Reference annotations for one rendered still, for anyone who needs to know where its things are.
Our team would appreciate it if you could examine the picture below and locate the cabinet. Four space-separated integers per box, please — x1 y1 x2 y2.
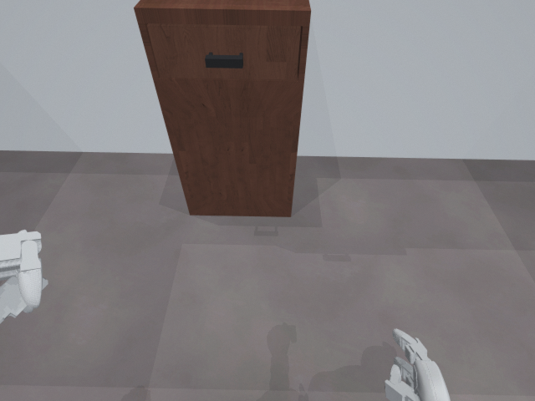
134 0 311 217

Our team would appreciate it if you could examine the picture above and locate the left robot hand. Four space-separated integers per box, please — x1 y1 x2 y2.
0 230 48 324

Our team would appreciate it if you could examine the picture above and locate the handle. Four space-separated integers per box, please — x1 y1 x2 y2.
205 53 243 69

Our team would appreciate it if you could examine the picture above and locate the right robot hand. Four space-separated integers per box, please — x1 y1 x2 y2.
385 329 451 401

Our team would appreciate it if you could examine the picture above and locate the drawer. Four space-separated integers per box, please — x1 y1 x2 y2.
147 23 301 80

